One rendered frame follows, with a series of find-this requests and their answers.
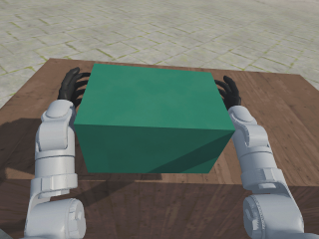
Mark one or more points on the carton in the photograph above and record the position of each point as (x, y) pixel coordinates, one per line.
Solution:
(151, 120)

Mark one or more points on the right robot forearm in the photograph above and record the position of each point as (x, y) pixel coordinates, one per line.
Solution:
(259, 170)

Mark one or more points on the left robot hand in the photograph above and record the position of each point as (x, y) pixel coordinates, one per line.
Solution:
(68, 90)

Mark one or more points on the left robot forearm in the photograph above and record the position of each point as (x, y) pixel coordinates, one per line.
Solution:
(54, 154)

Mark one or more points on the right robot hand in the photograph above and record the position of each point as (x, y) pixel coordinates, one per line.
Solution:
(230, 93)

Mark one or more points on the robot left upper arm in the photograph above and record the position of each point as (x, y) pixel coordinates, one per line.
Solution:
(60, 219)

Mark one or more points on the pedestal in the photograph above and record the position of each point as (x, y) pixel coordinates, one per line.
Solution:
(128, 205)

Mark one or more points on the robot right upper arm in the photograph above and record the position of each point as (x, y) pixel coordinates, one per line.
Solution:
(273, 216)

